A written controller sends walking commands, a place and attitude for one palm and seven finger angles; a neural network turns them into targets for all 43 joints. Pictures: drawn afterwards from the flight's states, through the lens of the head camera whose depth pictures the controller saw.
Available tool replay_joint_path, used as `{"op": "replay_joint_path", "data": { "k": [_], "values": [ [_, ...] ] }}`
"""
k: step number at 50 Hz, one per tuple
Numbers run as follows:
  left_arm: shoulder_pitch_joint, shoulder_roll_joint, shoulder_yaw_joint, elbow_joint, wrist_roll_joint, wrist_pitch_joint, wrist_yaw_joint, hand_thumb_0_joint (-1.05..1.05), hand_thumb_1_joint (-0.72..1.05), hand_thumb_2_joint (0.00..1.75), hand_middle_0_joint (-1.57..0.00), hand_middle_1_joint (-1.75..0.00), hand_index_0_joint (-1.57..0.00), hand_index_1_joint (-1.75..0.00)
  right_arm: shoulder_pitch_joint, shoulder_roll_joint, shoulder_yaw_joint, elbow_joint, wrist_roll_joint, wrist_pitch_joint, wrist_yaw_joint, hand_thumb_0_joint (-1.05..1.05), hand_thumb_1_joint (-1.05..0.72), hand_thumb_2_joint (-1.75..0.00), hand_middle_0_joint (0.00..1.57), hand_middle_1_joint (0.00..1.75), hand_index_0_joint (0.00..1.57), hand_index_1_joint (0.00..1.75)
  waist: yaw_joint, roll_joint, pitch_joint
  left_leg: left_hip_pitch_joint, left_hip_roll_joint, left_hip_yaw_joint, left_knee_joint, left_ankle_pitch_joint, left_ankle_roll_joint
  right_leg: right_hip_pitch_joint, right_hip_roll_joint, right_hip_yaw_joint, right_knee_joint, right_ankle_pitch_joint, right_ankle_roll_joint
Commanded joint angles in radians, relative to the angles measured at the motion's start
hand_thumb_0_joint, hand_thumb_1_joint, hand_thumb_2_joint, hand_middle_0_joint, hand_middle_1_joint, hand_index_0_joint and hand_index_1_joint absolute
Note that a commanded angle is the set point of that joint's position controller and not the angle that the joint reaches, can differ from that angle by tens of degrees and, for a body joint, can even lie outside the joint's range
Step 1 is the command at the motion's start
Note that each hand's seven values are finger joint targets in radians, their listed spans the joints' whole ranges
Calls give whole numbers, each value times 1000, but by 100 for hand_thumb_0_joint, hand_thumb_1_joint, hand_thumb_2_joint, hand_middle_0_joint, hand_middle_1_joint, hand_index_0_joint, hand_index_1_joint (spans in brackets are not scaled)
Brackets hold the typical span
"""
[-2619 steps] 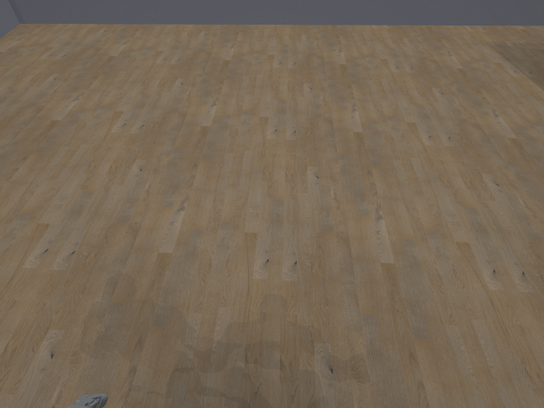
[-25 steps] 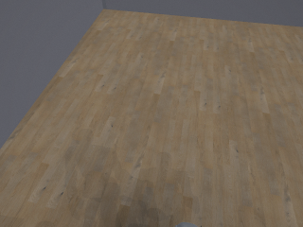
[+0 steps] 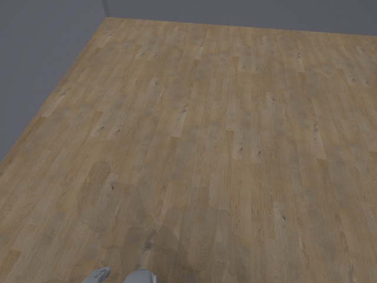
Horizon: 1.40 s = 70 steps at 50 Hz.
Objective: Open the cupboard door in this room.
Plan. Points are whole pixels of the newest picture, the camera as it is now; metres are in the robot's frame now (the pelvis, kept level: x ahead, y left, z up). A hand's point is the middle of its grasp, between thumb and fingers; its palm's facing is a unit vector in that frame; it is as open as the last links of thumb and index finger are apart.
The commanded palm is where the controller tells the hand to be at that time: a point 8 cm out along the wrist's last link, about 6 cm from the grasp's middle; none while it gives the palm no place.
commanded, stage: turn to face it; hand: left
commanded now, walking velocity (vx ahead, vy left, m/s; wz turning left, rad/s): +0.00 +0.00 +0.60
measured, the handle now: out of the picture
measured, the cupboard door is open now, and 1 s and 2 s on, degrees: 43 43 43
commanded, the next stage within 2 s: none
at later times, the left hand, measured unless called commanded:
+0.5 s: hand out of the picture +0.13 +0.21 -0.16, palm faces +0.27 -0.92 -0.29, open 7.4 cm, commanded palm none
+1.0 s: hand out of the picture +0.02 +0.15 -0.19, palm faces +0.60 -0.76 -0.24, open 7.4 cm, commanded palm none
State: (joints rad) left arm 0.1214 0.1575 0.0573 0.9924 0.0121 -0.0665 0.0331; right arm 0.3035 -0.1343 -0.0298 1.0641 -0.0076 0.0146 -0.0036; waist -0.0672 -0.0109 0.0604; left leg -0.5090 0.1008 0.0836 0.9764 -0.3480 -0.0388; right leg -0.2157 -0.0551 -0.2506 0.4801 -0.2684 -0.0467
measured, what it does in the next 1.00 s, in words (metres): walks ahead, turning left: left foot, then right foot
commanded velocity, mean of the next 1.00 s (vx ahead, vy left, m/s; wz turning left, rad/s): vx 0.00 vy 0.00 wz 0.60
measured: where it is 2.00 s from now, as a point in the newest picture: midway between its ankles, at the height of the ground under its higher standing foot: outside the picture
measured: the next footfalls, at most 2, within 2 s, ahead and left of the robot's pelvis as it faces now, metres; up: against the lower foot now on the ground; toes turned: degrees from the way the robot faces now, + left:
left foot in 0.14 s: +0.14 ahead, +0.12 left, +0.00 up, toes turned +14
right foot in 0.54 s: +0.17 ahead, -0.16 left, +0.00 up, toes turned +15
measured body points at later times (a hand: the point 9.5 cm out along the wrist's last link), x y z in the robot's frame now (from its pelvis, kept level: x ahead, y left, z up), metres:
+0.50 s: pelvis +0.08 -0.02 -0.01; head +0.13 -0.02 +0.44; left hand +0.11 +0.26 -0.14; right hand +0.23 -0.25 -0.15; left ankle +0.10 +0.11 -0.74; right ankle +0.12 -0.17 -0.71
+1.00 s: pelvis +0.11 -0.05 -0.01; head +0.15 +0.01 +0.43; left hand -0.01 +0.19 -0.17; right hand +0.37 -0.18 -0.14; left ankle +0.04 +0.04 -0.74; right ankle +0.14 -0.18 -0.69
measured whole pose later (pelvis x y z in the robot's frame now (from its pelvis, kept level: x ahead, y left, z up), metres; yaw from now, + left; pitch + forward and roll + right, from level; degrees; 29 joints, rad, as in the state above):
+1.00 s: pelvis +0.11 -0.05 -0.01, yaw +37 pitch +2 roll +1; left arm 0.22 0.25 0.07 0.94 0.02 0.05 0.02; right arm 0.07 -0.23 -0.05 0.88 -0.01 0.03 0.02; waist 0.01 -0.07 0.12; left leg -0.31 0.00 0.07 0.63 -0.34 0.02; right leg -0.42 -0.14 -0.12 1.05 -0.54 0.08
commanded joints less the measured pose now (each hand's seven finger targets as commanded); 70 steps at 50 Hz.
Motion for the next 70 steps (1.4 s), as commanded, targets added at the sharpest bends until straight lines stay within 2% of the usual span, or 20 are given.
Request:
{"op": "replay_joint_path", "data": {
  "k": [1, 6, 7, 8, 9, 14, 24, 25, 27, 32, 40, 43, 44, 46, 51, 60, 61, 63, 67, 70],
  "values": [
    [82, 133, 21, -33, 11, 14, -3, 0, 90, 90, -20, -30, -20, -30, 32, -29, -17, -64, -8, 3, 15, 0, -90, -90, 20, 30, 20, 30, 41, -120, -46, 50, 8, 15, -145, 24, 2, 42, -291, 79, -109, 536, -68],
    [75, 168, 37, -75, 5, 42, -7, 0, 90, 90, -20, -30, -20, -30, 63, -148, -47, -107, -22, -1, 23, 0, -90, -90, 20, 30, 20, 30, -8, 49, -109, 317, -5, -18, -440, 328, 52, -33, -249, 10, 235, 345, 24],
    [91, 123, 32, -113, -11, 51, -11, 0, 90, 90, -20, -30, -20, -30, 121, -266, -71, -119, -33, -10, 14, 0, -90, -90, 20, 30, 20, 30, -31, 365, -151, 448, 248, -398, -536, 717, 200, -261, -95, -18, 495, -152, 111],
    [21, 130, 18, -163, -2, 58, -8, 0, 90, 90, -20, -30, -20, -30, 156, -320, -78, -114, -26, -3, 2, 0, -90, -90, 20, 30, 20, 30, -58, 328, -176, 426, 364, -552, -602, 741, 301, -312, -22, 131, 685, -471, 108],
    [-9, 130, 24, -168, 6, 69, -6, 0, 90, 90, -20, -30, -20, -30, 119, -325, -79, -122, -24, -7, -10, 0, -90, -90, 20, 30, 20, 30, -38, 270, -202, 424, 348, -560, -626, 571, 288, -388, -29, 218, 787, -392, 105],
    [42, 127, 31, -123, 7, 78, -26, 0, 90, 90, -20, -30, -20, -30, -69, -272, -61, -193, -19, -25, -18, 0, -90, -90, 20, 30, 20, 30, 50, 129, -152, 309, 165, -294, -620, 458, 187, -352, -43, 251, 696, -137, 128],
    [124, 150, 27, -146, 0, 79, -21, 0, 90, 90, -20, -30, -20, -30, -169, -311, -97, -231, -17, 16, 3, 0, -90, -90, 20, 30, 20, 30, 81, 171, -126, 142, 84, -360, -575, 208, 158, -22, 49, 184, 131, -70, 113],
    [174, 175, 35, -139, 2, 71, -17, 0, 90, 90, -20, -30, -20, -30, -191, -291, -96, -244, -11, 19, 6, 0, -90, -90, 20, 30, 20, 30, 109, 119, -133, 69, 42, -338, -516, 150, 124, 87, 25, 193, -10, 7, 106],
    [194, 336, 57, -156, 25, 59, -3, 0, 90, 90, -20, -30, -20, -30, -213, -179, -78, -287, -3, 18, 19, 0, -90, -90, 20, 30, 20, 30, 138, -341, -92, -187, -179, -87, -40, -254, -8, 153, -430, 644, -260, 23, -63],
    [43, 204, 19, -189, 12, 49, 2, 0, 90, 90, -20, -30, -20, -30, -178, -180, -74, -216, -8, 44, 36, 0, -90, -90, 20, 30, 20, 30, 37, -201, -56, -102, -63, -92, 256, -49, -29, 38, -257, 253, -115, 423, -40],
    [196, 270, 46, -132, 19, 51, -2, 0, 90, 90, -20, -30, -20, -30, -297, -146, -44, -245, 0, 31, 39, 0, -90, -90, 20, 30, 20, 30, 125, -196, -94, 33, -86, 25, -200, -113, -16, 218, -315, 166, -10, 684, -54],
    [172, 281, 56, -127, 12, 50, -8, 0, 90, 90, -20, -30, -20, -30, -219, -173, -50, -233, -2, 19, 33, 0, -90, -90, 20, 30, 20, 30, 79, -180, -143, 200, -111, 53, -432, 20, 6, 188, -305, 105, 119, 706, -6],
    [155, 275, 56, -135, 3, 52, -12, 0, 90, 90, -20, -30, -20, -30, -152, -212, -61, -215, -8, 13, 31, 0, -90, -90, 20, 30, 20, 30, 36, -110, -175, 367, -87, 34, -539, 179, 27, 81, -290, 68, 237, 622, 35],
    [54, 174, 19, -220, -3, 59, -23, 0, 90, 90, -20, -30, -20, -30, -6, -392, -108, -192, -13, 10, 19, 0, -90, -90, 20, 30, 20, 30, -48, 308, -222, 638, 332, -457, -556, 898, 266, -389, -85, 98, 633, -375, 136],
    [45, 173, 31, -161, 4, 92, -25, 0, 90, 90, -20, -30, -20, -30, -161, -307, -81, -217, -14, 2, -12, 0, -90, -90, 20, 30, 20, 30, 45, 183, -115, 381, 153, -259, -581, 608, 195, -344, -70, 244, 655, -177, 139],
    [138, 168, 33, -164, -2, 75, -26, 0, 90, 90, -20, -30, -20, -30, -224, -311, -94, -241, -14, 17, -1, 0, -90, -90, 20, 30, 20, 30, 101, 170, -110, 188, 67, -328, -498, 401, 146, 18, 40, 165, 92, -13, 121],
    [192, 208, 41, -157, 4, 62, -21, 0, 90, 90, -20, -30, -20, -30, -233, -286, -92, -249, -6, 17, 3, 0, -90, -90, 20, 30, 20, 30, 130, 86, -126, 114, 11, -293, -415, 279, 98, 138, -14, 209, -57, 77, 111],
    [207, 348, 54, -163, 18, 55, -7, 0, 90, 90, -20, -30, -20, -30, -218, -205, -80, -281, -3, 18, 15, 0, -90, -90, 20, 30, 20, 30, 141, -305, -128, -101, -155, -118, 85, -306, 3, 171, -457, 592, -185, 266, -77],
    [33, 210, 24, -207, 11, 56, 3, 0, 90, 90, -20, -30, -20, -30, -189, -189, -75, -217, -9, 44, 32, 0, -90, -90, 20, 30, 20, 30, 44, -201, -52, -78, -60, -122, 307, -74, -21, 31, -281, 288, -136, 329, -49],
    [96, 216, 28, -191, 12, 48, 5, 0, 90, 90, -20, -30, -20, -30, -217, -167, -60, -214, -5, 43, 37, 0, -90, -90, 20, 30, 20, 30, 75, -184, -92, -49, -64, -60, 107, -89, -35, 151, -272, 199, -85, 540, -46]
  ]
}}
